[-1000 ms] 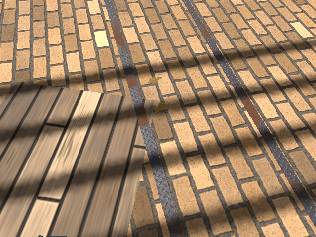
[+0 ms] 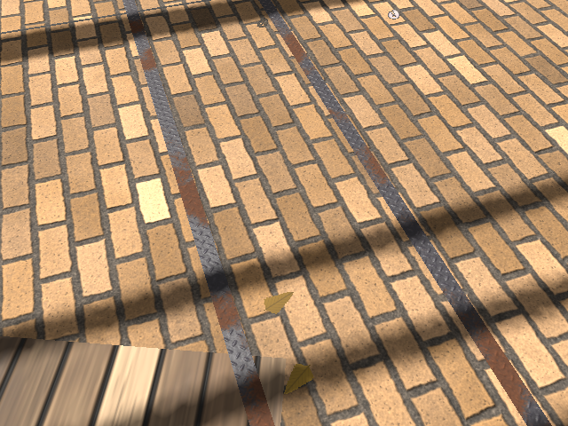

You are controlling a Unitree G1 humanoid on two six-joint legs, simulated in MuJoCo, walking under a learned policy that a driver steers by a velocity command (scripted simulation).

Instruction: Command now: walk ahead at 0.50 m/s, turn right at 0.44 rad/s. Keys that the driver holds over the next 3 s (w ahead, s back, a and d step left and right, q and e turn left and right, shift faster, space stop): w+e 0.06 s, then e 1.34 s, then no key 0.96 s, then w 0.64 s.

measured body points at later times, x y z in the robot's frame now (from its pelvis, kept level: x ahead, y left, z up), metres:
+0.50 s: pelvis +0.20 -0.05 -0.01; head +0.25 -0.08 +0.44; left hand +0.41 +0.19 -0.10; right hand +0.30 -0.36 -0.12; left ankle +0.32 +0.11 -0.69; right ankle +0.24 -0.13 -0.75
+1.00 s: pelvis +0.25 -0.03 -0.01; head +0.29 -0.05 +0.44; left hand +0.54 +0.11 -0.10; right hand +0.21 -0.34 -0.11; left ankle +0.34 +0.08 -0.75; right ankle +0.18 -0.14 -0.71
